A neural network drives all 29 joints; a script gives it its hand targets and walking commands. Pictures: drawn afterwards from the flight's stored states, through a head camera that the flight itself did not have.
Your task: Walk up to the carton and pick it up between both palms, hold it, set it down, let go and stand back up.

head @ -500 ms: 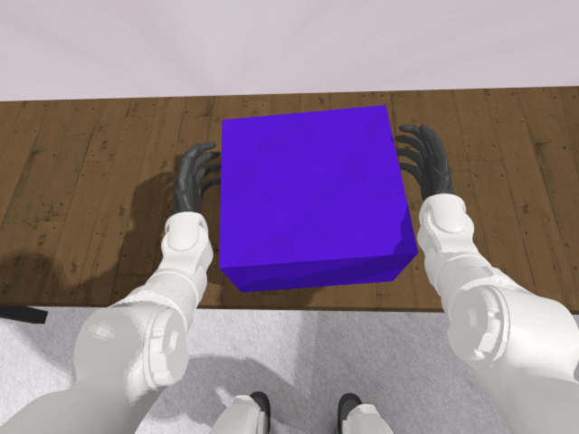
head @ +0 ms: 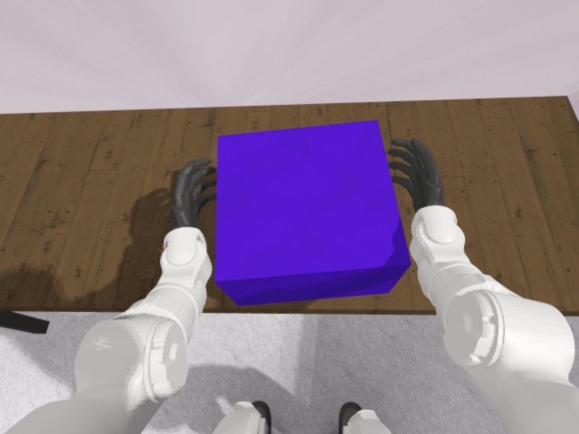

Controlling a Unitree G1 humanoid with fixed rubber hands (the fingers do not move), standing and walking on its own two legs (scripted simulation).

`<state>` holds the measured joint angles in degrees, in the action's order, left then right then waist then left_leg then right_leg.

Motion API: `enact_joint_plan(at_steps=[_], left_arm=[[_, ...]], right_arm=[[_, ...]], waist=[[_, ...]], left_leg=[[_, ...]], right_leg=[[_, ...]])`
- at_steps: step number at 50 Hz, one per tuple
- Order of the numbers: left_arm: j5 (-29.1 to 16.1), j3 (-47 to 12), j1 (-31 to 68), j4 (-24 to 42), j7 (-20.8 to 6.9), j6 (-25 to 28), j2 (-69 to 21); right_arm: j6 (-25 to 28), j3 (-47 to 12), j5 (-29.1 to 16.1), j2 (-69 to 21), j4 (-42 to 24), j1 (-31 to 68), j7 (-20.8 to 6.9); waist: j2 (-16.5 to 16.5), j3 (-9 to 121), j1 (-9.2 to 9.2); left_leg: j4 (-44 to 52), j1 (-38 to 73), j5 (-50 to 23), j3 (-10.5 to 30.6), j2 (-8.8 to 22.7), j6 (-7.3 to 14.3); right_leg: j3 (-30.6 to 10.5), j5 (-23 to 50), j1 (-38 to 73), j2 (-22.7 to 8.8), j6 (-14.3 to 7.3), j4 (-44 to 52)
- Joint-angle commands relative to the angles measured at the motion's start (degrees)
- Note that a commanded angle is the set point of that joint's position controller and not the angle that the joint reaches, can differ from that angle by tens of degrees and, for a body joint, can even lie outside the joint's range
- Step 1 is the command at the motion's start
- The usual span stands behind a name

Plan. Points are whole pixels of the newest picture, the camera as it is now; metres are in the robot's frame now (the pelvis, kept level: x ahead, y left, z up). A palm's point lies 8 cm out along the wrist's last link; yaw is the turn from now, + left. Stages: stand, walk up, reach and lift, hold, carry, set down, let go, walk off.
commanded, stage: reach and lift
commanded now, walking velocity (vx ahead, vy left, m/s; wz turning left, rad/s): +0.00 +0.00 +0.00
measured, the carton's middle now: (305, 216) +0.44 +0.02 -0.07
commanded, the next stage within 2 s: none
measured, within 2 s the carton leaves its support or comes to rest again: leaves its support in 0.02 s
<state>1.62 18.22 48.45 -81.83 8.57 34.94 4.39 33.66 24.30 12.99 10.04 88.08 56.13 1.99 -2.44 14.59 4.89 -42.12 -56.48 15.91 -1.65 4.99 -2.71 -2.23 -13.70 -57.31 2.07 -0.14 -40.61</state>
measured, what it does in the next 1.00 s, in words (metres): stands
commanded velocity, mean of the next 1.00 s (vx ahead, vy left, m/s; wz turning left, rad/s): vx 0.00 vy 0.00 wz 0.00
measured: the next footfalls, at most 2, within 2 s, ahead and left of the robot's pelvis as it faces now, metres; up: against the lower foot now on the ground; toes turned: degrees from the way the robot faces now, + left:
none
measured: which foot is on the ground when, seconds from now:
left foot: down 0.00-1.00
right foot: down 0.00-1.00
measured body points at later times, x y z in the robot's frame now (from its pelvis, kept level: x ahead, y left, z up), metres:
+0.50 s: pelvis -0.01 +0.00 +0.00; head +0.09 -0.03 +0.44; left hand +0.40 +0.19 +0.02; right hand +0.45 -0.15 +0.02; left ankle +0.01 +0.15 -0.70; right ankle +0.03 -0.12 -0.70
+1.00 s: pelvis -0.01 +0.00 +0.02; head -0.01 -0.03 +0.47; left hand +0.39 +0.18 +0.12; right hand +0.44 -0.16 +0.14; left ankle +0.01 +0.15 -0.70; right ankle +0.03 -0.12 -0.70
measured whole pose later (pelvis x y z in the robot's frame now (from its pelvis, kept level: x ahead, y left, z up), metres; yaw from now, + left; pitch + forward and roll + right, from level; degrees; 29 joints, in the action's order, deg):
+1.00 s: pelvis -0.01 +0.00 +0.02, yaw +2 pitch +13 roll +1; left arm -8.1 12.8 49.1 -80.4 9.3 20.0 3.8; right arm 8.8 10.1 5.0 11.0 78.7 55.9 3.4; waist -3.1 15.8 2.6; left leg -37.6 -35.8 15.2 -1.4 3.2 -2.5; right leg -2.0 -14.8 -37.5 0.4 -0.1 -39.0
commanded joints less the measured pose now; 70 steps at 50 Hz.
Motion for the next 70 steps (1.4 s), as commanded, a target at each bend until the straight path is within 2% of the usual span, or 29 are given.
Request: enact_joint_plan(at_steps=[1,4,5,8,10,13,16,20,26,31,32,35,38,39,42,43,44,46,47,48,50,52,56,58,63,64,65,67,70], left_arm=[[3.47,-17.37,30.17,6.11,-6.99,3.39,-33.69],[3.04,-16.12,28.37,5.6,-7.15,2.97,-32.42],[2.26,-17.41,28.83,5.64,-6.93,3.11,-34.03],[3.22,-15.8,27.88,5.27,-7.16,2.96,-30.77],[1.75,-17.69,30.2,7.3,-6.93,3.06,-32.73],[1.76,-18.72,30.59,7.52,-6.97,2.16,-32.83],[-0.14,-18.81,30.67,8.47,-6.69,1.63,-34.05],[-0.39,-21.4,36.65,9.59,-6.49,1.23,-34.68],[-2.26,-22.71,34.67,14.7,-6.43,-0.26,-34.25],[-4.32,-25.71,41.87,19.87,-5.71,-2.19,-37.67],[-4.66,-26.27,40.15,20.75,-5.5,-2.93,-37.37],[-2.85,-24.21,43.82,20.49,-6.34,-5.01,-34.83],[-5.18,-23.64,48.24,21.62,-6.92,-6.84,-34.28],[-4.27,-23.53,49.56,21.98,-6.59,-7.47,-35.3],[-3.71,-20.48,52.81,22.45,-6.85,-10.14,-32.44],[-4.88,-20.71,50.58,23.39,-6.75,-10.6,-33.84],[-4.84,-21.83,52.9,24.54,-6.74,-11.04,-34.41],[-6.5,-21.59,53.93,24.12,-7.0,-11.89,-34.75],[-5.45,-22.19,54.28,26.05,-7.0,-12.7,-33.43],[-4.69,-19.75,51.58,24.94,-7.17,-13.32,-33.24],[-2.9,-17.66,50.7,20.45,-8.03,-16.46,-31.34],[-2.6,-15.18,47.23,17.46,-9.18,-18.63,-29.82],[-2.67,-16.92,49.47,26.75,-9.82,-20.67,-32.25],[-3.14,-17.36,49.03,29.31,-9.96,-21.33,-32.78],[0.37,-11.56,35.19,27.01,-12.05,-25.98,-31.28],[0.5,-11.59,36.49,25.75,-12.49,-26.74,-30.87],[-0.06,-13.13,34.9,31.77,-12.39,-27.76,-32.48],[3.48,-9.14,35.61,32.48,-13.47,-29.91,-30.74],[2.33,-11.9,30.47,37.64,-13.59,-32.46,-34.84]], right_arm=[[1.25,-15.92,5.6,-30.87,3.1,21.58,-7.83],[0.66,-16.86,5.3,-31.0,-0.56,22.62,-7.63],[0.66,-17.56,5.46,-32.39,-0.14,22.93,-7.27],[-0.88,-19.73,3.51,-34.63,0.29,20.98,-7.19],[-0.86,-20.78,3.03,-35.37,0.69,22.23,-7.44],[-1.34,-19.77,1.74,-35.94,0.65,22.17,-7.23],[-2.08,-23.31,0.78,-37.75,-3.34,23.74,-7.45],[-3.64,-20.24,0.98,-37.87,-1.02,22.02,-7.23],[-5.45,-27.36,-2.57,-41.95,-9.4,23.8,-6.97],[-8.15,-26.81,-4.82,-43.54,-11.65,25.01,-6.79],[-9.54,-29.18,-5.5,-43.53,-12.37,24.01,-6.6],[-13.18,-27.04,-5.73,-43.99,-9.05,21.8,-6.61],[-15.76,-27.38,-9.07,-46.08,-15.53,28.1,-6.93],[-16.0,-25.55,-7.82,-46.65,-14.46,27.26,-7.29],[-19.65,-22.63,-8.79,-46.49,-14.54,28.96,-7.69],[-20.24,-25.88,-10.38,-48.71,-19.68,31.17,-7.73],[-20.75,-24.4,-9.72,-46.51,-17.79,29.58,-8.02],[-21.89,-27.96,-11.88,-47.65,-22.06,33.07,-7.77],[-23.56,-27.12,-11.87,-49.6,-20.69,28.4,-7.86],[-24.22,-29.38,-12.52,-49.81,-20.28,28.41,-7.8],[-26.37,-23.48,-11.33,-45.22,-15.89,27.18,-7.96],[-27.56,-24.16,-12.72,-44.22,-18.44,28.19,-7.74],[-28.24,-22.84,-13.18,-44.18,-20.87,28.59,-7.17],[-29.06,-25.78,-15.17,-45.72,-21.7,26.92,-6.83],[-30.91,-29.09,-17.55,-45.8,-30.59,25.55,-5.91],[-31.59,-27.76,-16.88,-44.04,-29.39,25.95,-5.55],[-32.05,-29.62,-17.69,-45.19,-31.83,24.45,-5.69],[-34.11,-26.4,-16.3,-43.56,-26.99,21.06,-5.55],[-33.25,-30.43,-18.93,-43.43,-38.64,26.79,-4.93]], waist=[[-0.57,38.07,-3.63],[2.63,38.81,-2.58],[2.73,41.91,-3.79],[4.09,36.4,-1.41],[4.89,39.81,-2.43],[1.81,39.35,-3.1],[4.72,41.28,-1.74],[1.85,37.09,-4.3],[4.57,42.08,-2.81],[2.02,41.54,-5.07],[3.22,40.54,-3.81],[3.05,31.66,-4.56],[7.53,31.49,-4.8],[4.13,30.11,-5.45],[4.1,26.22,-5.09],[6.65,28.46,-4.63],[5.67,26.71,-6.01],[6.98,28.13,-4.08],[6.23,25.32,-5.26],[7.5,23.71,-2.4],[6.95,17.37,-5.06],[9.4,13.76,-4.36],[5.09,15.21,-6.33],[3.71,15.57,-5.1],[9.81,12.17,-2.13],[9.32,10.84,-4.07],[6.97,11.8,-2.77],[7.34,6.51,-3.19],[9.29,12.2,-3.47]], left_leg=[[0.67,23.0,-19.65,-0.61,-5.06,-2.0],[0.3,21.18,-16.78,-0.94,-5.59,-0.45],[1.05,20.94,-15.76,-0.61,-5.24,-0.75],[1.29,17.92,-14.14,-0.58,-5.99,0.39],[1.37,19.08,-15.06,0.24,-5.95,0.33],[0.64,22.14,-16.48,0.22,-6.0,-0.19],[1.53,19.53,-14.87,0.19,-6.34,0.37],[2.84,19.64,-9.46,0.07,-6.19,0.4],[2.91,20.21,-12.21,0.13,-6.43,1.16],[2.74,24.55,-12.92,0.84,-6.77,0.25],[3.95,24.88,-11.91,1.22,-6.53,0.54],[6.21,24.47,-8.09,0.06,-6.77,0.44],[7.29,23.9,-4.42,0.47,-6.32,2.06],[8.14,23.7,-3.61,0.63,-6.85,1.07],[9.95,25.37,0.63,-0.29,-7.26,1.95],[10.62,24.51,-1.14,-0.03,-7.22,2.53],[11.26,26.39,-1.58,0.9,-6.33,1.74],[11.36,25.58,-2.31,0.5,-7.26,2.72],[12.73,25.75,-2.63,0.55,-7.56,2.49],[12.47,26.07,-4.55,0.63,-7.46,3.07],[13.87,29.06,-4.22,0.41,-6.99,2.4],[15.39,29.27,-3.66,-0.11,-7.34,3.26],[17.31,34.59,-7.83,0.19,-7.08,2.27],[17.82,36.38,-12.97,0.02,-7.91,2.0],[20.69,36.7,-13.25,-0.04,-8.64,3.34],[21.52,36.82,-10.1,0.01,-8.49,3.26],[21.82,38.1,-14.69,0.27,-8.7,3.16],[23.28,40.62,-12.51,-0.18,-8.59,3.5],[22.88,43.66,-18.42,0.49,-8.52,2.62]], right_leg=[[8.42,22.11,22.72,2.95,-0.15,1.68],[6.78,21.86,25.67,2.57,-0.36,1.93],[7.49,21.88,26.33,2.89,-0.08,1.57],[4.95,23.41,29.58,2.02,0.06,1.11],[5.89,24.23,30.67,2.59,0.16,0.83],[6.29,22.45,27.49,2.71,-0.64,1.92],[6.25,23.46,31.05,2.84,-0.16,2.04],[6.54,16.63,29.09,2.49,-0.52,3.14],[4.99,23.31,33.82,2.16,0.54,2.07],[5.97,19.18,30.7,3.17,-0.46,3.6],[5.56,17.96,32.27,2.77,-0.12,4.7],[5.4,13.65,34.04,1.66,0.94,6.2],[3.17,12.01,36.55,0.95,0.57,6.49],[4.43,9.48,35.53,1.01,0.31,7.1],[3.14,5.91,35.34,0.59,0.48,8.35],[2.86,8.8,40.08,0.21,0.75,8.78],[3.48,8.16,38.99,0.49,0.65,8.88],[2.91,9.3,40.57,0.39,1.09,8.82],[2.65,11.44,43.43,0.06,1.34,9.76],[1.86,12.8,42.51,0.08,1.24,9.08],[3.14,10.74,42.28,0.32,1.21,10.96],[1.85,10.95,44.45,-0.1,1.49,12.7],[3.0,14.41,46.03,0.48,1.35,13.85],[2.0,20.09,49.02,0.54,2.03,14.86],[0.36,28.35,58.83,-0.82,3.95,16.62],[0.98,26.17,57.64,-0.71,3.97,16.85],[0.64,28.13,59.96,-0.71,3.69,17.25],[0.8,24.22,58.8,-0.76,3.99,19.08],[2.12,30.23,61.44,-0.22,4.42,18.45]])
